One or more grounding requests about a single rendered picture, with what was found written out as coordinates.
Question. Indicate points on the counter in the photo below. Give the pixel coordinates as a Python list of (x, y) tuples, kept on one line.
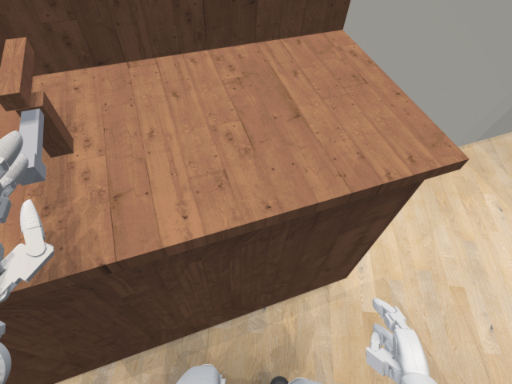
[(204, 159)]

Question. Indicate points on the robot left thigh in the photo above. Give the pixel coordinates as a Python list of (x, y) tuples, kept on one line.
[(202, 375)]

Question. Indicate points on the tap lever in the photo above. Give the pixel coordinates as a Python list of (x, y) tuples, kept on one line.
[(31, 129)]

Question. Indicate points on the right robot hand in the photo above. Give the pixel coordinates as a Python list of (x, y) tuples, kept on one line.
[(403, 353)]

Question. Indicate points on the left robot hand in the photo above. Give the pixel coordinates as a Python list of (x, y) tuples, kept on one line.
[(25, 260)]

